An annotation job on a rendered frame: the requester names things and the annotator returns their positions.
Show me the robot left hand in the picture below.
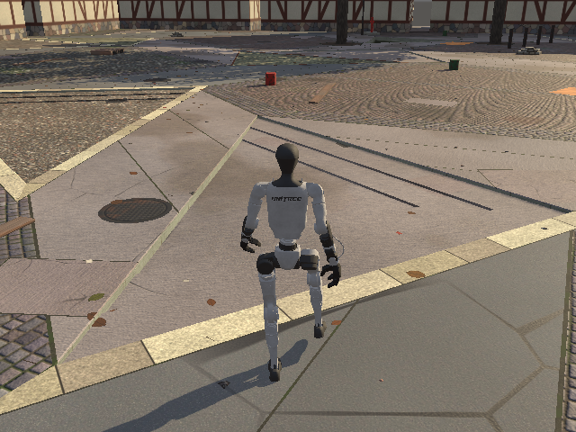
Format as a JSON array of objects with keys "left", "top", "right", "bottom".
[{"left": 240, "top": 238, "right": 261, "bottom": 253}]

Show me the robot left forearm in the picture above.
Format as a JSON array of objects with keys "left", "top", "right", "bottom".
[{"left": 241, "top": 216, "right": 254, "bottom": 243}]

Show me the left robot upper arm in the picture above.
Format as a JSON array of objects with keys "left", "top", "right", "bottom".
[{"left": 245, "top": 182, "right": 269, "bottom": 230}]

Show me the robot head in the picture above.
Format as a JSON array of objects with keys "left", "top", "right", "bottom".
[{"left": 272, "top": 143, "right": 303, "bottom": 187}]

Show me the robot right forearm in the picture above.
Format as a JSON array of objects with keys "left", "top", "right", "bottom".
[{"left": 319, "top": 220, "right": 339, "bottom": 266}]

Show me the left robot shin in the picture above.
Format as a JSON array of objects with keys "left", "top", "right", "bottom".
[{"left": 264, "top": 307, "right": 279, "bottom": 369}]

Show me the right robot upper arm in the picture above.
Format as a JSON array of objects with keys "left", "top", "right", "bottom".
[{"left": 306, "top": 182, "right": 328, "bottom": 235}]

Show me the robot right hand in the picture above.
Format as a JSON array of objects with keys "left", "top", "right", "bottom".
[{"left": 320, "top": 263, "right": 341, "bottom": 288}]

